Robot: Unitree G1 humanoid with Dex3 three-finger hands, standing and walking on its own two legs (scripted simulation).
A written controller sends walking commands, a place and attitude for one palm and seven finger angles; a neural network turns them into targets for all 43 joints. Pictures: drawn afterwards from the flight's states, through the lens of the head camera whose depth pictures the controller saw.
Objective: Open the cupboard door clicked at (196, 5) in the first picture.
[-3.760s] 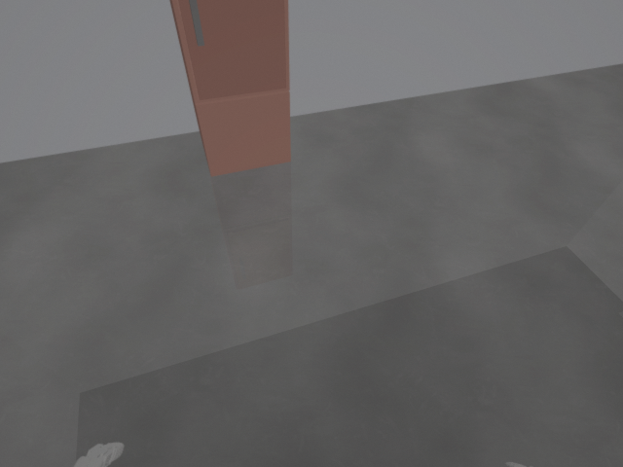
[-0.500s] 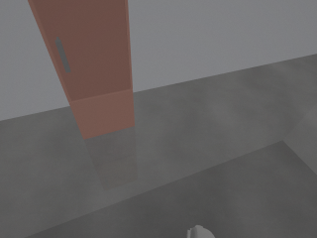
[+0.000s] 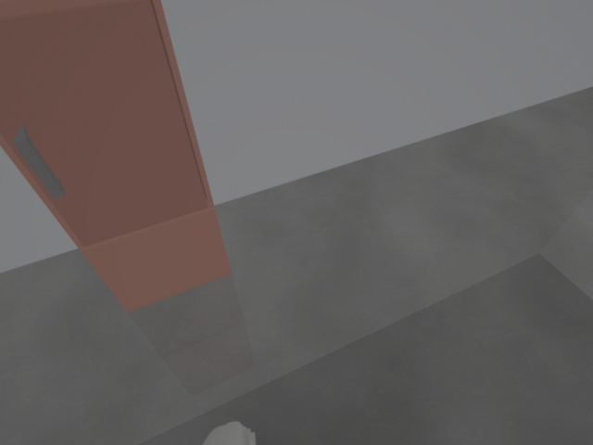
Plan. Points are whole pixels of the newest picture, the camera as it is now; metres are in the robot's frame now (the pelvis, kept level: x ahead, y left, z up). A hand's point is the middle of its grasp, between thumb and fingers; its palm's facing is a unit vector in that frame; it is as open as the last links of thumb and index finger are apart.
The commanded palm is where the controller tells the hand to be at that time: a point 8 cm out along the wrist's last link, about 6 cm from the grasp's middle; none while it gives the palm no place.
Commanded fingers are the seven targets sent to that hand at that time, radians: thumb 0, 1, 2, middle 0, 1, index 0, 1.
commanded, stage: turn to face it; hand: left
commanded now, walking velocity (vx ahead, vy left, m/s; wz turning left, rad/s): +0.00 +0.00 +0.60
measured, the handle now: (41, 162) +0.68 +0.59 -0.03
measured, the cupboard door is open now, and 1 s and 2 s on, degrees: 0 0 0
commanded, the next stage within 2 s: take the last steps up to it in 0.76 s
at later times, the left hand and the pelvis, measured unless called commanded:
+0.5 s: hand out of the picture +0.09 +0.27 -0.17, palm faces +0.30 -0.92 -0.26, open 7.4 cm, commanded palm none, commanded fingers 0.00 0.90 0.90 -0.20 -0.30 -0.20 -0.30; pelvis +0.06 +0.04 +0.00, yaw +15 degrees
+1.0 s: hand out of the picture +0.01 +0.16 -0.15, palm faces +0.49 -0.83 -0.26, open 7.3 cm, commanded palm none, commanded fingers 0.00 0.90 0.90 -0.20 -0.30 -0.20 -0.30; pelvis +0.06 -0.03 +0.00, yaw +27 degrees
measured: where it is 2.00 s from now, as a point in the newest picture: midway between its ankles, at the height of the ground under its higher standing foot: (239, 442)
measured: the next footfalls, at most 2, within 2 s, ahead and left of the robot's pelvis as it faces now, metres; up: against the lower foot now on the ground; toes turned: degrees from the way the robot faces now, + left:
left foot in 0.20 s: +0.13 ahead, +0.14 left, +0.00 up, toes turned +16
right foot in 0.68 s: +0.14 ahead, -0.10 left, +0.00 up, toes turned +16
